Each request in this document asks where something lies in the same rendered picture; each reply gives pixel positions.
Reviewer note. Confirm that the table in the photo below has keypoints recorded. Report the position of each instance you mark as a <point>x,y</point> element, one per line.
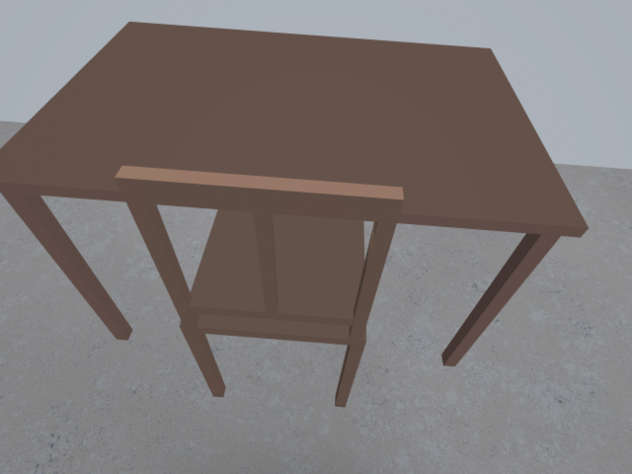
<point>441,121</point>

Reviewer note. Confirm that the chair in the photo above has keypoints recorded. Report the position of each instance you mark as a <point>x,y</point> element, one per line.
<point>284,259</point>

